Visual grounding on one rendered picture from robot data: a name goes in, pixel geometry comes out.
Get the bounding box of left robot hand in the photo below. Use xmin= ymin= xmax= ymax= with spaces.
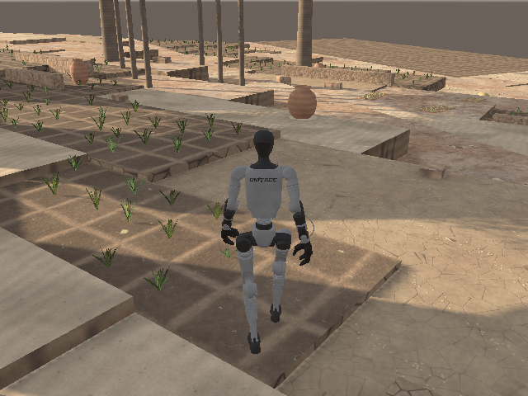
xmin=221 ymin=228 xmax=239 ymax=245

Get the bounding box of right robot hand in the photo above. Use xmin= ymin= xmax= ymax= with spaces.
xmin=293 ymin=241 xmax=313 ymax=266

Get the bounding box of left robot upper arm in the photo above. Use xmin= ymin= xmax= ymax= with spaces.
xmin=226 ymin=166 xmax=247 ymax=210

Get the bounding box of robot left foot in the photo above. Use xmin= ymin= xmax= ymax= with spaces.
xmin=247 ymin=333 xmax=261 ymax=354

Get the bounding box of right robot upper arm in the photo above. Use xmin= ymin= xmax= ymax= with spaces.
xmin=281 ymin=166 xmax=301 ymax=213

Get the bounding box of robot left shin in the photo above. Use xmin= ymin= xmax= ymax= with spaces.
xmin=243 ymin=284 xmax=258 ymax=342

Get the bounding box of robot left forearm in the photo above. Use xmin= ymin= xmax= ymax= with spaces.
xmin=222 ymin=199 xmax=235 ymax=230

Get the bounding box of robot right forearm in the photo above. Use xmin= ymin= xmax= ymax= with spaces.
xmin=293 ymin=200 xmax=310 ymax=243

